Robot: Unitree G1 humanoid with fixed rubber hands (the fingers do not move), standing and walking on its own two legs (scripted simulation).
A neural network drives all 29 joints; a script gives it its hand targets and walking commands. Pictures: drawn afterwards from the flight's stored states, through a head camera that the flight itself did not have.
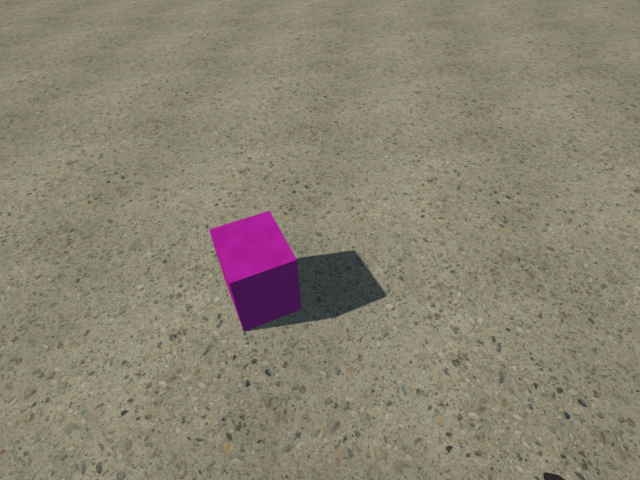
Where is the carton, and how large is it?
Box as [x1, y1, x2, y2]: [209, 211, 300, 330]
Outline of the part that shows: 269,211 209,229 227,286 243,330 254,327 300,308 296,259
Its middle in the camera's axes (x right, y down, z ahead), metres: -0.23 +0.13 +1.44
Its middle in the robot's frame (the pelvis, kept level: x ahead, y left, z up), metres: +0.96 +0.25 -0.64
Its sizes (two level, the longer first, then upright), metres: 0.268 0.228 0.286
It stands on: the floor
